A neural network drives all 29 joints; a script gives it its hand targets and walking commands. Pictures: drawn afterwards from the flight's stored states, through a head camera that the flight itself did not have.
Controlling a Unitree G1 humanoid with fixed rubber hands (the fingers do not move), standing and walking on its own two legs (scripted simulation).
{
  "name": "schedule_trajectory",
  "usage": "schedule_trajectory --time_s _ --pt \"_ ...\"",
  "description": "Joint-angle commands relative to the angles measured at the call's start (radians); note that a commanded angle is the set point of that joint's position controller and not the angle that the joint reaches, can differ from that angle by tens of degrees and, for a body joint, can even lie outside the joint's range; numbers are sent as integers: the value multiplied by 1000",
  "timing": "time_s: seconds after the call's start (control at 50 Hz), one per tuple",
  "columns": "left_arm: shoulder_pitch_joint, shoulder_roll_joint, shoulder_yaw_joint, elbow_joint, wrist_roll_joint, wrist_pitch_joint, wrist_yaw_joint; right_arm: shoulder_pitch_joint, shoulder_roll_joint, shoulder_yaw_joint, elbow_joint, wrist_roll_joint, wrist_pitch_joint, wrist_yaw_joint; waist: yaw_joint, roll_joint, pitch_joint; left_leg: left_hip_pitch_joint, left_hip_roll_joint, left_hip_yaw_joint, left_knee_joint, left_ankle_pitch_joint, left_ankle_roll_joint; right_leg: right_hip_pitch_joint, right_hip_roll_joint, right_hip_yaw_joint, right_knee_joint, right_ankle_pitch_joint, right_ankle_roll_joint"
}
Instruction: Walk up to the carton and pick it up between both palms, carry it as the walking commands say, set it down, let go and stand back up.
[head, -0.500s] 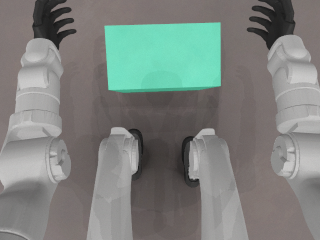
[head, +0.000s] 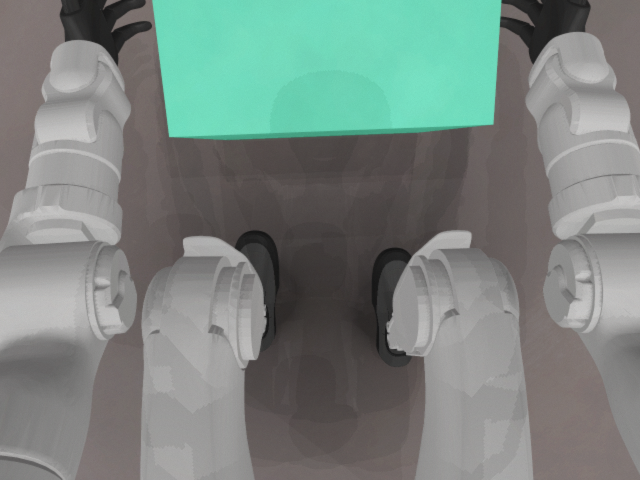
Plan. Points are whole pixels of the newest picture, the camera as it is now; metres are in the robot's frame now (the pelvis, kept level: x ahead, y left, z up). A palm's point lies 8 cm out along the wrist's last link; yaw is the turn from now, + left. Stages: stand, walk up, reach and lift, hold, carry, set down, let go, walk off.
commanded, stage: reach and lift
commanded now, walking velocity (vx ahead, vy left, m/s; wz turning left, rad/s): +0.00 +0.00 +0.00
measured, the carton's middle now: (324, 63) +0.50 +0.01 -0.25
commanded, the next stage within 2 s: none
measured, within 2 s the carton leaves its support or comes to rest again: leaves its support in 1.64 s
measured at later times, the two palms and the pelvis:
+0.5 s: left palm (106, 46) +0.50 +0.23 -0.19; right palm (541, 38) +0.51 -0.21 -0.18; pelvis -0.01 +0.00 -0.02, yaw -1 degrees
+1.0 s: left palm (130, 34) +0.51 +0.21 -0.19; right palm (517, 33) +0.52 -0.18 -0.19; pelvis -0.01 +0.00 -0.01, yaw -1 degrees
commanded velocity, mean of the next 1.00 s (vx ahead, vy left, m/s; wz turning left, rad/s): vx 0.00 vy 0.00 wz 0.00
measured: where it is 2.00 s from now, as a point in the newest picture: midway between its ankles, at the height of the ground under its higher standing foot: (325, 318)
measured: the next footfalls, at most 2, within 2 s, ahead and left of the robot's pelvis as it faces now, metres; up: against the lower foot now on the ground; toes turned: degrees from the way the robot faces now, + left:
none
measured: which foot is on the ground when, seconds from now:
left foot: down 0.00-1.00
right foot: down 0.00-1.00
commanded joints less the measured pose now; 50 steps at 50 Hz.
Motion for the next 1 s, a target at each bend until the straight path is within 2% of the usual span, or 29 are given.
schedule_trajectory --time_s 0.0,0.08,0.14,0.18,0.32,0.54,0.74,0.84,0.98 --pt "-223 163 3 -75 -20 -35 9 -232 -157 -1 -79 17 -30 -14 14 9 -1156 748 16 18 -68 290 -28 448 -40 -21 -175 265 26" --pt "-252 177 -21 -44 -49 -50 16 -262 -164 30 -49 37 -39 -26 23 5 -1113 715 22 20 -40 278 -31 453 -42 -17 -143 262 24" --pt "-257 166 -53 -60 -91 -59 13 -267 -165 47 -94 39 -45 -36 2 -19 -1200 756 21 20 -22 332 -26 531 -35 -20 -133 321 23" --pt "-244 174 -63 -45 -108 -56 13 -264 -170 55 -109 41 -41 -41 0 -27 -1212 763 21 23 -16 340 -23 551 -31 -22 -130 328 24" --pt "-229 183 -43 4 -82 -58 17 -250 -148 60 -57 44 -35 -37 24 -13 -1074 697 22 25 -32 280 -19 483 -28 -17 -139 271 21" --pt "-291 142 -65 11 -72 -57 24 -298 -124 65 12 53 -41 -35 21 20 -1038 703 21 18 -61 238 -22 425 -26 -21 -156 223 7" --pt "-317 65 -103 26 -77 -64 47 -329 -76 79 22 43 -59 -55 4 22 -1082 715 4 17 -68 263 -26 438 -15 -25 -163 247 5" --pt "-317 17 -115 36 -81 -73 55 -347 -7 126 9 63 -66 -55 28 3 -1089 699 -3 18 -78 279 -22 454 -6 -19 -167 266 9" --pt "-353 -68 -169 20 -110 -82 48 -379 79 180 -5 86 -73 -52 24 5 -1108 696 -9 17 -89 290 -20 469 3 -16 -174 285 8"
